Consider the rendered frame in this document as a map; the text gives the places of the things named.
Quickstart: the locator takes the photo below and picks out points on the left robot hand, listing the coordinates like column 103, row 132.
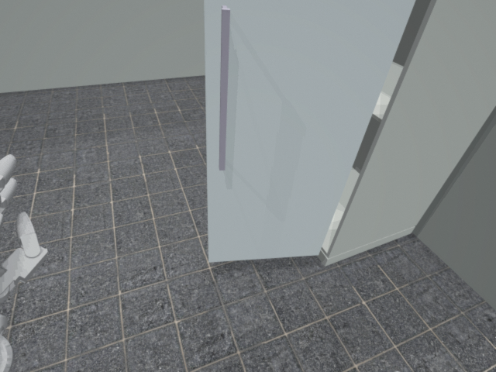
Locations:
column 24, row 261

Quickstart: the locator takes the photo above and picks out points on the fridge door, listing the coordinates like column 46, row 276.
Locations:
column 304, row 78

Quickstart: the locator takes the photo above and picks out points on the handle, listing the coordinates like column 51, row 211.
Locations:
column 224, row 85

